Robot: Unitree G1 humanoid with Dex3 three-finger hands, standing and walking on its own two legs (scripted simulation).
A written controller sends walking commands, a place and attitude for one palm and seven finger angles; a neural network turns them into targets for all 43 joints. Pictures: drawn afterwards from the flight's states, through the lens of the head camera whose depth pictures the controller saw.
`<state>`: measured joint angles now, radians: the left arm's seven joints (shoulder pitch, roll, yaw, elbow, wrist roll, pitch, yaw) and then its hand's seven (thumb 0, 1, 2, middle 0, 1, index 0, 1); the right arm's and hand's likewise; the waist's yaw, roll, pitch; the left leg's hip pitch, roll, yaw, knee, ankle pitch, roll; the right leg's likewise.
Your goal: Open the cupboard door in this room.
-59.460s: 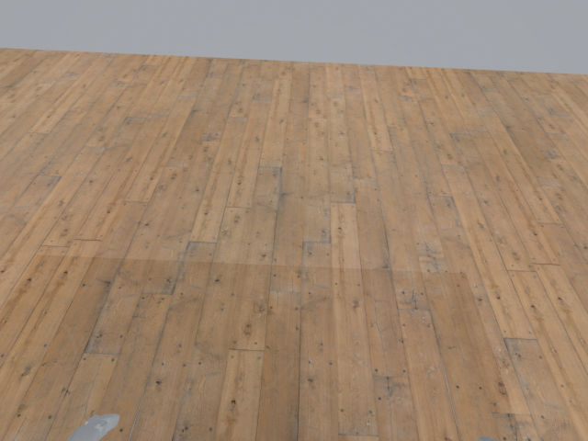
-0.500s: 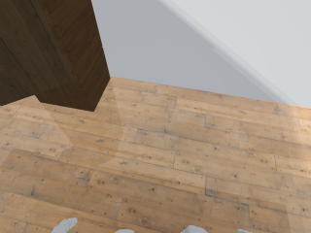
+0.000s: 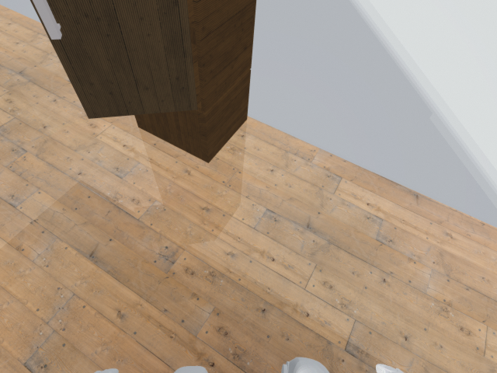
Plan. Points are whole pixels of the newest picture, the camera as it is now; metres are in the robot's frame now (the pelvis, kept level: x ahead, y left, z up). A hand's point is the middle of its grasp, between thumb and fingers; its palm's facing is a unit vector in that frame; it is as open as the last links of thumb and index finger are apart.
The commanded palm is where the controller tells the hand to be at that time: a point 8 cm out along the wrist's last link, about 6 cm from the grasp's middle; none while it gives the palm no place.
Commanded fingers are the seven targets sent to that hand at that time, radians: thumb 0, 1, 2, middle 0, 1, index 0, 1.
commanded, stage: turn to face it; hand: left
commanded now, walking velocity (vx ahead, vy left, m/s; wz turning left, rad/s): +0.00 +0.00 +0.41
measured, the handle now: (46, 9) +0.96 +0.62 +0.03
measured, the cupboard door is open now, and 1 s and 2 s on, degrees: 42 42 42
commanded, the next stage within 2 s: take the last steps up to it in 0.34 s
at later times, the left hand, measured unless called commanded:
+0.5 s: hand out of the picture +0.01 +0.16 -0.16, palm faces +0.25 -0.95 -0.20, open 7.4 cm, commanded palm none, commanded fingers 0.00 0.90 0.90 -0.20 -0.30 -0.20 -0.30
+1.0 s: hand out of the picture +0.09 +0.19 -0.15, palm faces +0.38 -0.89 -0.24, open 7.3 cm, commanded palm none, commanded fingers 0.00 0.90 0.90 -0.20 -0.30 -0.20 -0.30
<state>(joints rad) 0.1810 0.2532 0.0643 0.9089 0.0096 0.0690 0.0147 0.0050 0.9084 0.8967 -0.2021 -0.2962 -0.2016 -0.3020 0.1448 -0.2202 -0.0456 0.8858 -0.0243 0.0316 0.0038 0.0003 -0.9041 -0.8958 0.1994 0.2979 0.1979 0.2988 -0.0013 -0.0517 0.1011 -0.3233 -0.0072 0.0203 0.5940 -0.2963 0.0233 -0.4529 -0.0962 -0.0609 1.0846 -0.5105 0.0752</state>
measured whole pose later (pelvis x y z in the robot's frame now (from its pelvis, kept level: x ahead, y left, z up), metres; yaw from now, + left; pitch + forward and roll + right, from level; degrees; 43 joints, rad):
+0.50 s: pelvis +0.01 -0.03 +0.01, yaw +12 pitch +0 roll +1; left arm 0.26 0.19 0.04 0.94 0.02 0.01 0.02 0.00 0.91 0.90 -0.20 -0.30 -0.20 -0.30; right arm 0.13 -0.22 -0.05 0.96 -0.01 0.06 0.01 0.00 -0.91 -0.90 0.20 0.30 0.19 0.30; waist 0.02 -0.04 0.09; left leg -0.31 0.00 0.05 0.69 -0.40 -0.04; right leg -0.21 -0.11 -0.14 0.54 -0.31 0.02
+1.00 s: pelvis +0.08 -0.01 +0.01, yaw +19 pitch -1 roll +1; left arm 0.22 0.17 0.06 0.97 0.02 -0.04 0.00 0.00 0.91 0.90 -0.20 -0.30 -0.20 -0.30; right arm 0.31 -0.21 -0.05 1.07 -0.03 0.04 0.02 0.00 -0.90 -0.90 0.20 0.30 0.20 0.30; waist 0.00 0.04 0.04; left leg -0.41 0.01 0.02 1.02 -0.40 0.01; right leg -0.24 -0.08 -0.14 0.55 -0.28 0.00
